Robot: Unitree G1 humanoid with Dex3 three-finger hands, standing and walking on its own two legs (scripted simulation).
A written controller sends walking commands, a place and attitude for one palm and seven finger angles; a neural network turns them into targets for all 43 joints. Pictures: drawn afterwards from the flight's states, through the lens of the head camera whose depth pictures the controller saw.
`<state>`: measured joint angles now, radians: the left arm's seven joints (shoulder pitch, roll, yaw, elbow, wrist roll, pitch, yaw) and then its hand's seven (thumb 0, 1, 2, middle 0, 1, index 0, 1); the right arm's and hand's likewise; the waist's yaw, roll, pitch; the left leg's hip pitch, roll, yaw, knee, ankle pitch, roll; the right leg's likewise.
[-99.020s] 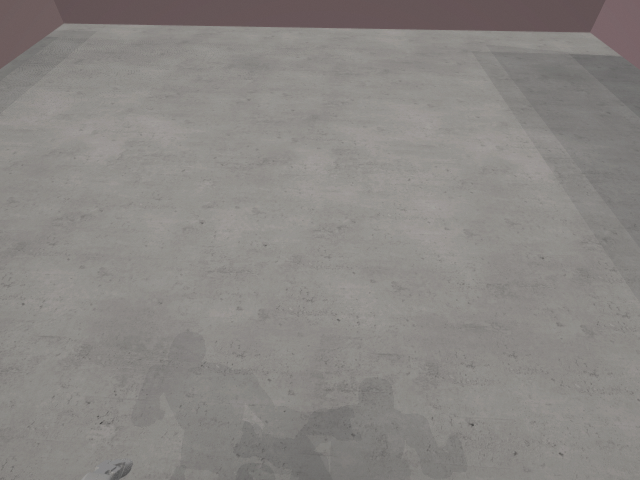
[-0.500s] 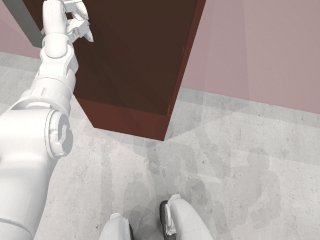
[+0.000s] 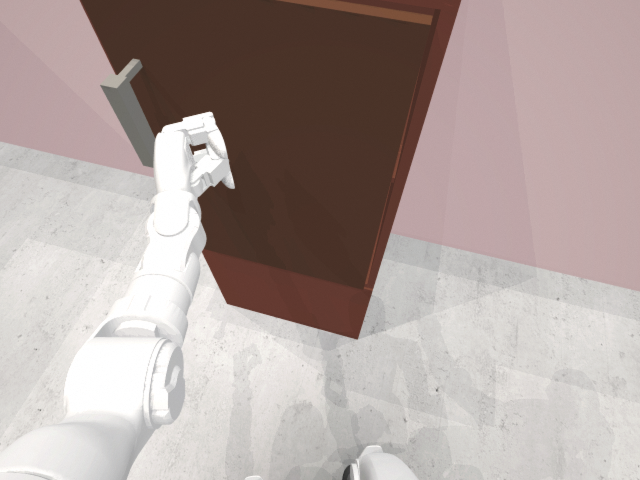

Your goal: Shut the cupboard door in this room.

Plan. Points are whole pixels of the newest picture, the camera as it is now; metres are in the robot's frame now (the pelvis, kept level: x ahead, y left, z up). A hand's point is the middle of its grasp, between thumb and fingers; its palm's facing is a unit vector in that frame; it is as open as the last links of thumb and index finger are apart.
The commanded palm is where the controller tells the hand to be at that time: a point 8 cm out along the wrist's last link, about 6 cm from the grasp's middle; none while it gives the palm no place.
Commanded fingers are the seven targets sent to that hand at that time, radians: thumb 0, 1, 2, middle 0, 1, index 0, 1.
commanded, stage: draw the hand back to the body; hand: left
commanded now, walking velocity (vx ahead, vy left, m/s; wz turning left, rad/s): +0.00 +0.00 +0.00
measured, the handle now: (143, 115) +0.59 +0.21 +0.09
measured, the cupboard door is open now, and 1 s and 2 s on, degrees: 0 0 0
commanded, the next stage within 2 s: step back with the hand held close in 1.58 s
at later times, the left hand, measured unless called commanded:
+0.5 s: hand (140, 231) +0.36 +0.16 +0.15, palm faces +0.02 -1.00 -0.03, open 3.1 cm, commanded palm +0.32 +0.21 +0.15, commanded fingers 0.00 0.90 0.90 -1.13 -1.32 -1.13 -1.32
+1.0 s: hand out of the picture +0.23 +0.25 +0.18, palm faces +0.36 -0.88 -0.30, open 4.6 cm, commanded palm +0.18 +0.29 +0.20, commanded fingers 0.00 0.90 0.90 -0.45 -0.57 -0.45 -0.57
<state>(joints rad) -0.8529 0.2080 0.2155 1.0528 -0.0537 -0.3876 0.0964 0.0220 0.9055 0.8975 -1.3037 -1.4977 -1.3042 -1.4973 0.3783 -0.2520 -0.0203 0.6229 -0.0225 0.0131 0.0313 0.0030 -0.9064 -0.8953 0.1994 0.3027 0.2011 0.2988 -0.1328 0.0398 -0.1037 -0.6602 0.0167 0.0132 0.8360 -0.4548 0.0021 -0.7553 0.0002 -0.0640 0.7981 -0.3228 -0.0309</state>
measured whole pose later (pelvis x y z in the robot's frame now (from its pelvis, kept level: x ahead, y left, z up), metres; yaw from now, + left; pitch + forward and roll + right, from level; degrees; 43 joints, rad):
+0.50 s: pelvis -0.01 +0.01 +0.02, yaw +1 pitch +4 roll +0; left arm -0.34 0.20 0.13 0.46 -0.18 -0.16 -0.08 0.02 0.90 0.90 -1.29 -1.48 -1.29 -1.48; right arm 0.28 -0.26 0.01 0.59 0.06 0.00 -0.05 0.01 -0.91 -0.90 0.20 0.30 0.20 0.30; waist -0.02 0.06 -0.07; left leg -0.35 0.00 0.01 0.67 -0.39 0.01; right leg -0.44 -0.01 -0.06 0.64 -0.26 -0.02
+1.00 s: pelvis +0.00 +0.01 +0.04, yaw +1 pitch -4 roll +0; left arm 0.25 0.28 0.19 -0.18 -0.07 -0.08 0.09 0.02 0.90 0.90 -0.72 -0.85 -0.72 -0.85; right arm 0.20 -0.22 0.04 0.60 0.02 -0.04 -0.08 0.01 -0.90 -0.90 0.20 0.30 0.20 0.30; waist 0.05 0.08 0.01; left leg -0.06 -0.02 0.00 0.42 -0.28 0.02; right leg -0.16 -0.02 -0.07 0.42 -0.19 0.00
